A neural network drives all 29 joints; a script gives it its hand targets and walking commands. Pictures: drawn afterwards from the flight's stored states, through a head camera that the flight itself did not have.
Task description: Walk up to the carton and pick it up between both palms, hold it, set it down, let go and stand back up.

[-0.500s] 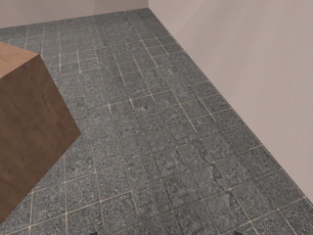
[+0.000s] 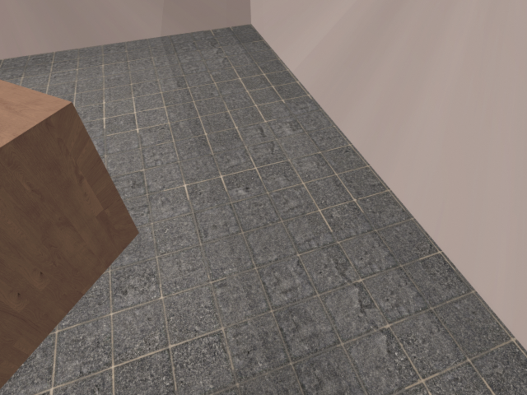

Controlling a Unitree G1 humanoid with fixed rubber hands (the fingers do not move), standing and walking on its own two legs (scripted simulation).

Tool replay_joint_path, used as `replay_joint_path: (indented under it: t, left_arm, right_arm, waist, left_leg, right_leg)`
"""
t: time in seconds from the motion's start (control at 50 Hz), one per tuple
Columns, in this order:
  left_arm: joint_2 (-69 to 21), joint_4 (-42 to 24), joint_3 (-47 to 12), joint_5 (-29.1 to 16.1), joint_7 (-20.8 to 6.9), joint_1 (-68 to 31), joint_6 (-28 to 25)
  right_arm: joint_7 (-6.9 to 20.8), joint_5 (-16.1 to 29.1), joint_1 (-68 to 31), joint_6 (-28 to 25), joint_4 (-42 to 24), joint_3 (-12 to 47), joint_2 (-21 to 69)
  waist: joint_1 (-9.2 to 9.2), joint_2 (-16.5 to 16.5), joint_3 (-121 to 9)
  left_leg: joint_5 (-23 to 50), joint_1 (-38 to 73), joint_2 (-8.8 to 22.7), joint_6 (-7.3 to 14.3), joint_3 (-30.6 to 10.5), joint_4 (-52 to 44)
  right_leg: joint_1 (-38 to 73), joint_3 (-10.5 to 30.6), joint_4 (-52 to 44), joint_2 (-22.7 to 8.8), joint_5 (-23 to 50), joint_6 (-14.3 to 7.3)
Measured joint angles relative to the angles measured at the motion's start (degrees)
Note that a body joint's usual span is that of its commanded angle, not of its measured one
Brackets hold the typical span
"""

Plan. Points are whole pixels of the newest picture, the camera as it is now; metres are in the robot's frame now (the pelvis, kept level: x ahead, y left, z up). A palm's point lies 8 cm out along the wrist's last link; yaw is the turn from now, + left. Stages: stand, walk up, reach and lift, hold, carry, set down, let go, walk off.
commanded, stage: stand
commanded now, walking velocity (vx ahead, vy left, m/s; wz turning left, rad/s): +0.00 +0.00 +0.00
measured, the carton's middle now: out of the picture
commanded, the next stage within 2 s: walk up in 1.52 s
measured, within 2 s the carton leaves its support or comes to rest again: neither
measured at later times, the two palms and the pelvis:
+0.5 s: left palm out of the picture -0.03 +0.19 -0.15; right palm out of the picture -0.02 -0.20 -0.15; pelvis +0.00 +0.00 +0.01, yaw +0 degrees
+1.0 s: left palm out of the picture -0.04 +0.19 -0.15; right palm out of the picture -0.03 -0.20 -0.15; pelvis -0.01 +0.00 +0.01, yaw +0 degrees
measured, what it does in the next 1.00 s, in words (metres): stands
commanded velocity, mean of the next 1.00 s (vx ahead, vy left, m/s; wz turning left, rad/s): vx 0.00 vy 0.00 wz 0.00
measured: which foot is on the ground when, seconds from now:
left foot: down 0.00-1.00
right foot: down 0.00-1.00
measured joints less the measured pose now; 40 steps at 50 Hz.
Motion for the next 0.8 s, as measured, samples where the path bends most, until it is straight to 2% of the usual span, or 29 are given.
replay_joint_path:
  t: [0.36,0.8]
  left_arm:
    - [-2.58,8.76,-0.59,-0.32,0.54,1.47,-0.3]
    - [-3.32,11.18,-0.97,-0.2,0.85,1.06,-0.3]
  right_arm:
    - [-0.64,0.17,1.18,-0.15,8.64,0.53,2.59]
    - [-0.98,0.16,1.38,-0.11,10.43,0.98,3.12]
  waist:
    - [0.18,0.11,0.92]
    - [0.11,0.12,0.41]
  left_leg:
    - [1.65,2.75,0.03,-0.03,-0.03,-3.41]
    - [2.56,2.84,0.12,-0.12,-0.03,-4.22]
  right_leg:
    - [2.77,0.0,-3.46,-0.01,1.67,0.05]
    - [2.88,-0.01,-4.34,0.03,2.63,0.05]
